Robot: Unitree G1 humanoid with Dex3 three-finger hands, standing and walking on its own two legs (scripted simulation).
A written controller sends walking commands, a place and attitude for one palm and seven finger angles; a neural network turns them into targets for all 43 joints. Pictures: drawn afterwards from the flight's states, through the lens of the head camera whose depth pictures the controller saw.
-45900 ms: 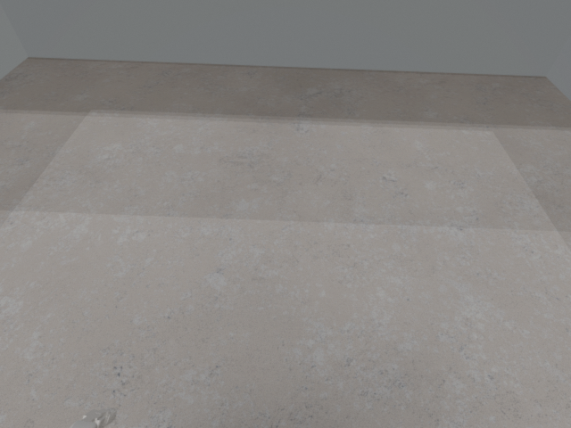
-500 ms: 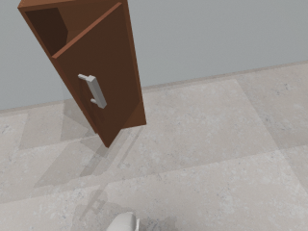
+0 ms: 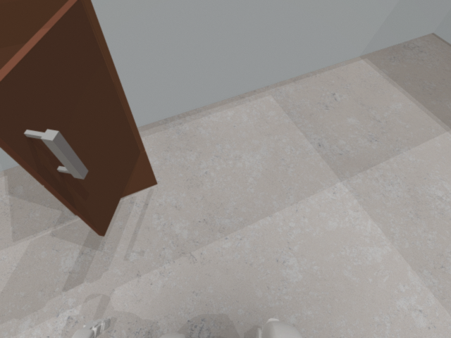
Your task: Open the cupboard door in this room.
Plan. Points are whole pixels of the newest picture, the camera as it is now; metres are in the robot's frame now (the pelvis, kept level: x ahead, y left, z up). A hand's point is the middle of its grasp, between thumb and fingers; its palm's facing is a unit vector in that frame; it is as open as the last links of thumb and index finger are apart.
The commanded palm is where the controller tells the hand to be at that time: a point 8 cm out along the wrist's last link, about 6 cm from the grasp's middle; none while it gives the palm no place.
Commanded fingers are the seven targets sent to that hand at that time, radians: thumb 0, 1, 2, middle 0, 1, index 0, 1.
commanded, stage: walk to a spot facing it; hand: left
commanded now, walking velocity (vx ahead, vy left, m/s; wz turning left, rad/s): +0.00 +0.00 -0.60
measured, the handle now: (57, 155) +0.43 +0.40 -0.03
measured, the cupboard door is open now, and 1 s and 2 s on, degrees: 54 54 54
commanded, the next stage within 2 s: turn to face it in 1.80 s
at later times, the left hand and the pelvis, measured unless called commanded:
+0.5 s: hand (170, 283) +0.22 +0.14 -0.16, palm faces -0.32 -0.93 -0.16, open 7.4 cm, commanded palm none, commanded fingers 0.00 0.90 0.90 -0.20 -0.30 -0.20 -0.30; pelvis +0.06 -0.02 +0.00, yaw -18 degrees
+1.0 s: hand (239, 233) +0.35 +0.00 -0.17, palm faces -0.54 -0.82 -0.16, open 7.4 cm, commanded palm none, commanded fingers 0.00 0.90 0.90 -0.20 -0.30 -0.20 -0.30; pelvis +0.22 -0.14 +0.00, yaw -35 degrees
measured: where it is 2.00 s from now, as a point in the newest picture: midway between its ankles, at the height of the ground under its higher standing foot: (331, 244)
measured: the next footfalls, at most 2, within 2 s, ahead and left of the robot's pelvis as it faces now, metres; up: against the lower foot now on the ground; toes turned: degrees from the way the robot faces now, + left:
right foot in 0.08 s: +0.05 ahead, -0.14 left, +0.00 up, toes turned -5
left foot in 0.36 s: +0.10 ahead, +0.10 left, +0.00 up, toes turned -10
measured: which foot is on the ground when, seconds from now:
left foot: down 0.00-0.08, up 0.10-0.34, down 0.36-0.70, up 0.72-1.00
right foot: up 0.00-0.06, down 0.08-0.34, up 0.36-0.68, down 0.70-1.00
